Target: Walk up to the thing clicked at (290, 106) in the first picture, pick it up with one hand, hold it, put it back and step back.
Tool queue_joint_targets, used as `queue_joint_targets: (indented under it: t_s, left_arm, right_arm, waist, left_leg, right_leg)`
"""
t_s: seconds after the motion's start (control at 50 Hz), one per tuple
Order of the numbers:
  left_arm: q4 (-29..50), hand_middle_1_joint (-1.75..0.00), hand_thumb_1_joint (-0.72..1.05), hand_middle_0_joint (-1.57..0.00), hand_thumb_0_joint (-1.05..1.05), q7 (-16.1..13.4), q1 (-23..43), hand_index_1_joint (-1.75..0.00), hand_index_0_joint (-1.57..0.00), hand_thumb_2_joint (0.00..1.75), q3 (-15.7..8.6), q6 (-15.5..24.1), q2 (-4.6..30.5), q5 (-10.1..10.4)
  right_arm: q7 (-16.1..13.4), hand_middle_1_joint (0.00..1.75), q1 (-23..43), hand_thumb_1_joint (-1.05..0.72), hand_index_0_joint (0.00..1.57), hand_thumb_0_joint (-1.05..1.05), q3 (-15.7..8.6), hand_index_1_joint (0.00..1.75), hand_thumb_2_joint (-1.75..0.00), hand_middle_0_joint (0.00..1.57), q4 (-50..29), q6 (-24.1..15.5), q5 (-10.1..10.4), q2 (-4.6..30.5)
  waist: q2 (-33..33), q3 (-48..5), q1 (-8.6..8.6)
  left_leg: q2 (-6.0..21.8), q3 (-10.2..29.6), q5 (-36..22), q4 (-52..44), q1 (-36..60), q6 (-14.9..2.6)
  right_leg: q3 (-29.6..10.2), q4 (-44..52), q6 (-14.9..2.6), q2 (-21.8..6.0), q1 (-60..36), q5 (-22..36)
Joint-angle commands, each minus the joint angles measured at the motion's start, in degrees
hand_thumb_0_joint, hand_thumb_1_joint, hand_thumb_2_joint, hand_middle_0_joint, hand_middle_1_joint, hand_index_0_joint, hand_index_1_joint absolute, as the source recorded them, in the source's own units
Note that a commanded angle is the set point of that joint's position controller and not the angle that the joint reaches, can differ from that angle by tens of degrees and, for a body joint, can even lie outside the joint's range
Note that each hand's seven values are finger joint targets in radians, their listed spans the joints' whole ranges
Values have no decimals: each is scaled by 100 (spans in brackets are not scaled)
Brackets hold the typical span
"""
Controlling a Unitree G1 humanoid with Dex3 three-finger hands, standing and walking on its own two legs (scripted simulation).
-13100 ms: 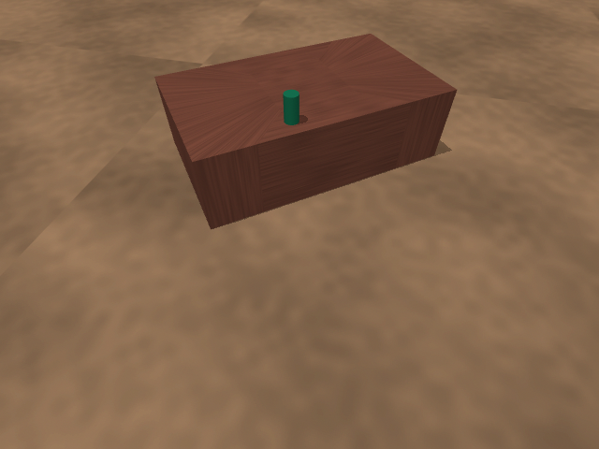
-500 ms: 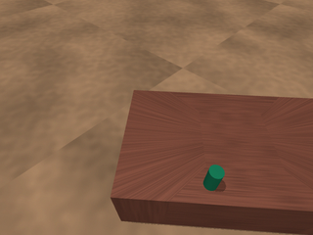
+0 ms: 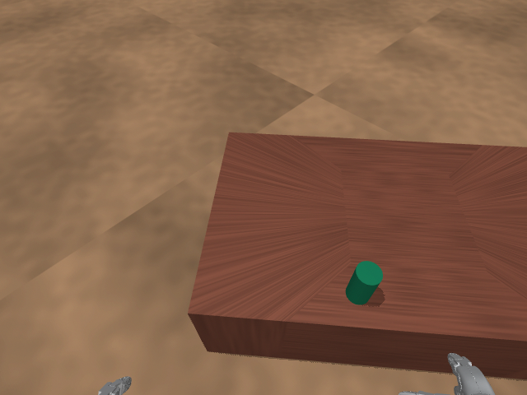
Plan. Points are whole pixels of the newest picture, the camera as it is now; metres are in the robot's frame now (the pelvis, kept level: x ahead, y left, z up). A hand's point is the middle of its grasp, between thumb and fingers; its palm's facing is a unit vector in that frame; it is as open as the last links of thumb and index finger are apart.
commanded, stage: go down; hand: right
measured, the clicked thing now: (363, 283) +0.44 -0.24 -0.32
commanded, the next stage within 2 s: none
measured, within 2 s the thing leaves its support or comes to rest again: neither
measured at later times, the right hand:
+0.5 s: hand (441, 390) +0.17 -0.28 -0.13, palm faces +0.07 +0.94 -0.33, open 17.5 cm
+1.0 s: hand out of the picture +0.15 -0.29 -0.12, palm faces +0.12 +0.93 -0.35, open 17.5 cm
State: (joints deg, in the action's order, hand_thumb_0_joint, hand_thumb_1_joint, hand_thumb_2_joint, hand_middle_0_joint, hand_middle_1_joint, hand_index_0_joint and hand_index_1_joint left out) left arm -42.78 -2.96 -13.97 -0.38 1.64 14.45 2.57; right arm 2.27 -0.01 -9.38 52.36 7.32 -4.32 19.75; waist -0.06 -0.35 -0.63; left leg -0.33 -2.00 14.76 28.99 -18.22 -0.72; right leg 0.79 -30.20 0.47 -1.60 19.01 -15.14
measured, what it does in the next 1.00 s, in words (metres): stands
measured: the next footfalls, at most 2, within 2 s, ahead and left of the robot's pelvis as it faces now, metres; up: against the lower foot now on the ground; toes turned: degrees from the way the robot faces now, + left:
none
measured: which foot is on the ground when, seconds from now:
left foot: down 0.00-1.00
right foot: down 0.00-1.00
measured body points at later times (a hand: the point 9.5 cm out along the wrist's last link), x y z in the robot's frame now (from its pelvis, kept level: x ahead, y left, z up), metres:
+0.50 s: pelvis +0.03 -0.02 -0.02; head +0.06 -0.03 +0.43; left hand +0.18 +0.23 -0.11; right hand +0.17 -0.32 -0.11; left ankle +0.00 +0.11 -0.74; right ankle +0.00 -0.12 -0.74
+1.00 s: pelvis +0.01 -0.02 -0.04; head +0.04 -0.03 +0.41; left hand +0.17 +0.23 -0.12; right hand +0.14 -0.34 -0.10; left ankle +0.00 +0.11 -0.74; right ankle +0.00 -0.12 -0.74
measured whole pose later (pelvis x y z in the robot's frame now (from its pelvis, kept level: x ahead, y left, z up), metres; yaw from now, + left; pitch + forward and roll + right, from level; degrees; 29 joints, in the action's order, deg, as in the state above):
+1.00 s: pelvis +0.01 -0.02 -0.04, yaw -2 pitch +10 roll +3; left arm -33.9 -8.8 -15.4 1.7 11.6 13.9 1.6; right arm 2.7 -21.2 -10.4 10.1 26.2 1.0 21.2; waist -2.1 -7.1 -1.0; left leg 0.0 -4.6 25.2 48.0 -32.6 0.6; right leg -2.2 -53.3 -0.7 -1.5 36.3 -27.0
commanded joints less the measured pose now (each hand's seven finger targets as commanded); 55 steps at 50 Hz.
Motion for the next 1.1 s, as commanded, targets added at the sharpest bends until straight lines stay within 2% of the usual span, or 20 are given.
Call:
queue_joint_targets:
  t_s: [0.0, 0.04, 0.14, 0.22, 0.24, 0.26, 0.28, 0.3, 0.38, 0.42, 0.5, 0.52, 0.58, 0.68, 0.7, 0.74, 0.8, 0.92, 1.0, 1.08]
  left_arm:
    - [1069, -31, 91, -21, 0, -119, 526, -30, -21, 89, -278, 384, 937, 44]
    - [980, -31, 92, -21, 0, -118, 371, -30, -21, 89, -262, 404, 922, 19]
    - [1044, -31, 90, -20, 0, -201, 214, -30, -21, 90, -271, 666, 863, -71]
    - [1016, -30, 89, -20, 0, -273, 119, -30, -20, 91, -261, 819, 827, -131]
    - [1050, -30, 89, -20, 0, -295, 122, -30, -20, 91, -264, 837, 844, -133]
    - [1083, -30, 89, -20, 0, -317, 141, -30, -19, 91, -251, 855, 823, -132]
    - [1069, -30, 89, -19, 0, -330, 80, -30, -19, 91, -263, 871, 817, -132]
    - [1081, -30, 89, -20, 0, -348, 129, -30, -19, 91, -233, 888, 790, -125]
    - [1174, -30, 90, -20, 0, -382, 130, -30, -19, 90, -220, 918, 802, -112]
    - [1244, -30, 90, -20, 0, -395, 183, -30, -20, 90, -196, 926, 792, -94]
    - [1355, -30, 90, -20, 0, -366, 148, -30, -20, 90, -217, 977, 822, -82]
    - [1404, -30, 91, -20, 0, -362, 173, -30, -20, 90, -191, 983, 793, -78]
    - [1517, -30, 90, -20, 0, -364, 218, -29, -20, 89, -179, 1010, 796, -82]
    - [1616, -30, 90, -20, 0, -413, 149, -30, -20, 90, -173, 1095, 745, -108]
    - [1631, -30, 90, -19, 0, -431, 113, -30, -19, 90, -175, 1112, 762, -109]
    - [1649, -30, 90, -19, 0, -476, 140, -30, -19, 90, -162, 1149, 762, -113]
    - [1686, -30, 89, -20, 0, -537, 135, -30, -19, 90, -154, 1220, 774, -105]
    - [1749, -29, 89, -19, 0, -674, 150, -30, -19, 90, -105, 1328, 747, -104]
    - [1735, -29, 89, -20, 0, -745, 165, -30, -19, 90, -121, 1403, 770, -106]
    - [1591, -29, 89, -20, 0, -828, 86, -30, -19, 90, -70, 1495, 754, -130]
  right_arm:
    - [40, 5, -154, 36, 5, 0, -90, 5, -8, 4, -1223, 404, 91, 933]
    - [44, 5, -290, 42, 4, 0, -187, 5, -8, 3, -1374, 549, 130, 1026]
    - [-56, 6, 137, 53, 4, 0, -231, 6, -7, 2, -2430, 486, 41, 1136]
    - [-148, 6, -525, 55, 3, 0, -288, 6, -6, 3, -2731, 536, 57, 1029]
    - [-169, 6, -649, 57, 4, 0, -408, 6, -5, 3, -2878, 586, 83, 1142]
    - [-160, 5, -711, 58, 4, 0, -247, 6, -5, 3, -3041, 642, 106, 1000]
    - [-170, 5, -779, 59, 4, 0, -302, 5, -4, 3, -3220, 699, 140, 1048]
    - [-155, 5, -821, 58, 4, 0, -172, 5, -4, 3, -3305, 770, 166, 936]
    - [-138, 6, -1116, 57, 4, 0, -170, 6, -5, 3, -3485, 1062, 258, 956]
    - [-107, 6, -1207, 58, 4, 0, -79, 6, -4, 4, -3538, 1216, 291, 865]
    - [-119, 5, -1539, 56, 4, 0, -268, 5, -5, 4, -3835, 1450, 272, 1100]
    - [-97, 6, -1556, 59, 4, 0, -150, 6, -5, 3, -3955, 1508, 280, 992]
    - [-114, 6, -1569, 59, 4, 0, -238, 6, -5, 3, -4200, 1611, 300, 1022]
    - [-171, 6, -1712, 58, 4, 0, -410, 6, -6, 3, -4754, 1638, 314, 1173]
    - [-169, 6, -1709, 58, 4, 0, -393, 6, -6, 3, -4774, 1654, 306, 1137]
    - [-157, 6, -1707, 57, 4, 0, -355, 6, -6, 3, -4886, 1646, 335, 1080]
    - [-124, 6, -1744, 55, 4, 0, -505, 6, -5, 4, -5025, 1638, 387, 1180]
    - [9, 6, -2082, 56, 4, 0, -612, 6, -6, 3, -5062, 1698, 474, 1260]
    - [71, 6, -2012, 56, 4, 0, -710, 6, -6, 3, -5165, 1697, 524, 1303]
    - [116, 6, -1241, 56, 4, 0, -1029, 6, -7, 3, -5286, 1522, 552, 1706]
  waist:
    - [-73, -457, 100]
    - [-30, -398, 75]
    - [-202, -1067, -64]
    - [-427, -1449, -25]
    - [-533, -1512, -5]
    - [-492, -1569, -46]
    - [-449, -1711, -36]
    - [-461, -1593, -61]
    - [-505, -1392, -25]
    - [-405, -1174, -41]
    - [-470, -1201, 46]
    - [-415, -1235, -5]
    - [-459, -1225, -17]
    - [-497, -1436, -8]
    - [-459, -1515, -78]
    - [-566, -1406, -77]
    - [-545, -1347, -59]
    - [-354, -1263, -57]
    - [-431, -1226, -79]
    - [-501, -1250, -177]
  left_leg:
    - [-25, -42, -40, -456, 116, -9]
    - [-48, -65, -38, -356, 16, -1]
    - [-29, -18, -570, 155, -103, 17]
    - [-25, -43, -890, 519, -172, 7]
    - [-29, -57, -945, 554, -196, 6]
    - [-26, -63, -1036, 590, -217, 19]
    - [-41, -97, -1204, 667, -204, 27]
    - [-41, -94, -1212, 680, -254, 28]
    - [-96, -187, -1201, 813, -434, 6]
    - [-112, -212, -1036, 840, -542, 13]
    - [-80, -212, -1038, 919, -504, 17]
    - [-95, -226, -1032, 980, -530, 25]
    - [-108, -224, -902, 1078, -683, 21]
    - [-61, -182, -853, 1176, -734, 29]
    - [-75, -194, -836, 1220, -832, 30]
    - [-79, -203, -622, 1276, -964, 20]
    - [-86, -232, -325, 1297, -1114, 22]
    - [-61, -223, -249, 1263, -1134, 46]
    - [-58, -210, -26, 1268, -1238, 36]
    - [-31, -150, -23, 1300, -1318, 50]
  right_leg:
    - [20, 416, -167, 169, 8, 164]
    - [-16, 334, -171, 146, 118, 137]
    - [-71, -146, -165, 127, -66, 687]
    - [-144, -498, -119, 95, -116, 1203]
    - [-156, -569, -98, 98, -154, 1331]
    - [-171, -640, -96, 90, -178, 1477]
    - [-206, -722, -84, 61, -234, 1771]
    - [-188, -747, -73, 72, -157, 1752]
    - [-303, -914, -7, -14, 24, 2232]
    - [-320, -923, -4, -26, 225, 2030]
    - [-300, -1065, -15, 24, 448, 1858]
    - [-323, -1087, -14, 11, 426, 1866]
    - [-349, -1178, -20, 3, 513, 1691]
    - [-316, -1339, -66, 76, 714, 1265]
    - [-334, -1377, -77, 60, 669, 1270]
    - [-362, -1369, -55, 43, 766, 1077]
    - [-410, -1362, -64, 45, 936, 645]
    - [-354, -1500, -124, 101, 1156, 401]
    - [-355, -1503, -125, 104, 1238, 135]
    - [-362, -1574, -144, 100, 1215, 58]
